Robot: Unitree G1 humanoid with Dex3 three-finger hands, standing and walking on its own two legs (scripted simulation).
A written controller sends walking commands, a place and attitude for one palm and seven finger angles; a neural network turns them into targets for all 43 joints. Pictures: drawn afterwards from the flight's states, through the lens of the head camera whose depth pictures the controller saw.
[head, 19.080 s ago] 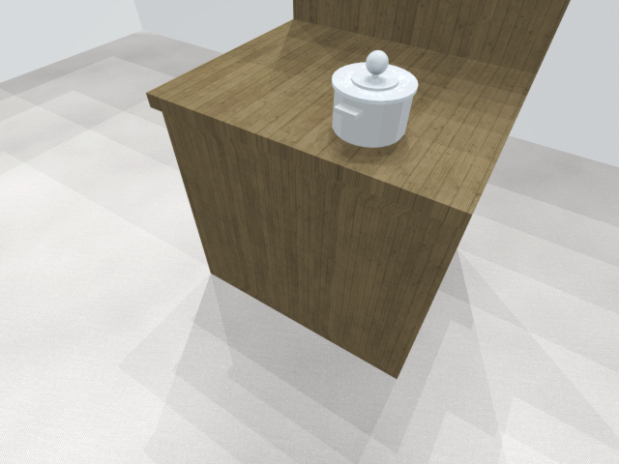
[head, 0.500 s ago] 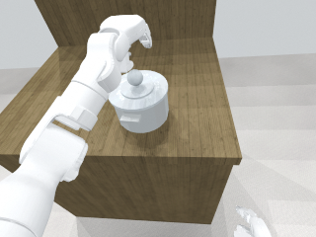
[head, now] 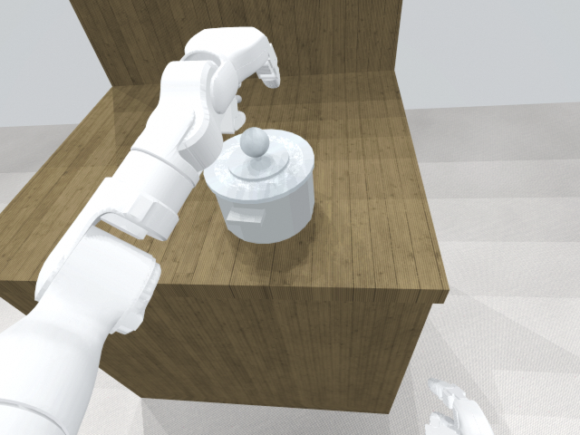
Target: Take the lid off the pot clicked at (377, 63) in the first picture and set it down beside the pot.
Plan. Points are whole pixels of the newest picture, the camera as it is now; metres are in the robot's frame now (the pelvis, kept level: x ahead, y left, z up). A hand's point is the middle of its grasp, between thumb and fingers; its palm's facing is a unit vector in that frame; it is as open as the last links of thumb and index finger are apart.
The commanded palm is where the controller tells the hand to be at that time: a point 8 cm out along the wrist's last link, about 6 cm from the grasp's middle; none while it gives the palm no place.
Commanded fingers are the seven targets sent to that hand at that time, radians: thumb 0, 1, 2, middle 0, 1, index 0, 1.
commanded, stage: move the open hand above the knob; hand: left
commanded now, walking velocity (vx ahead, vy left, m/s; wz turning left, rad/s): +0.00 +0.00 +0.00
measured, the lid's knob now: (254, 142) +0.49 +0.05 +0.17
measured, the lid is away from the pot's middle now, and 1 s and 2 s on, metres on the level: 0.00 0.00 0.00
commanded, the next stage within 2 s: lower the open fingers around the knob in 0.06 s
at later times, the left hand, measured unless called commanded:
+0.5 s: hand (247, 116) +0.45 +0.05 +0.24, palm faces -0.11 +0.01 -0.99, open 9.9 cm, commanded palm +0.42 +0.06 +0.29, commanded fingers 0.00 -0.38 1.68 -0.88 -0.08 -0.88 -0.08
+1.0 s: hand (245, 138) +0.46 +0.06 +0.20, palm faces -0.20 +0.00 -0.98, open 9.9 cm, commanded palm +0.44 +0.07 +0.25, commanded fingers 0.00 -0.38 1.68 -0.88 -0.08 -0.88 -0.08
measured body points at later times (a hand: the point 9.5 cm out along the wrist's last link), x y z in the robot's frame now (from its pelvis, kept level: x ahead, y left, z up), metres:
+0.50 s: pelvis +0.00 +0.00 +0.00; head +0.01 -0.05 +0.45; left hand +0.45 +0.05 +0.29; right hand +0.17 -0.23 -0.12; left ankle +0.00 +0.10 -0.74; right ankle +0.01 -0.11 -0.74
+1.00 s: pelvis +0.01 +0.00 +0.00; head +0.02 -0.04 +0.45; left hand +0.46 +0.06 +0.25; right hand +0.16 -0.23 -0.13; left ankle +0.00 +0.10 -0.74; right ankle +0.01 -0.11 -0.74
